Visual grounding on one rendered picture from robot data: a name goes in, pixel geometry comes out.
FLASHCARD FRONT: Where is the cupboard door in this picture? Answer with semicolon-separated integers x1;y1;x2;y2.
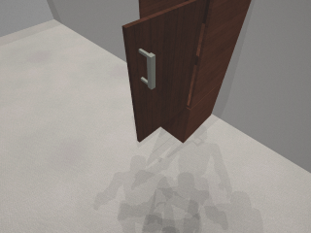
121;0;207;143

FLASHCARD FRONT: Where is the handle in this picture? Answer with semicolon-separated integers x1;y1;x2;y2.
138;49;156;89

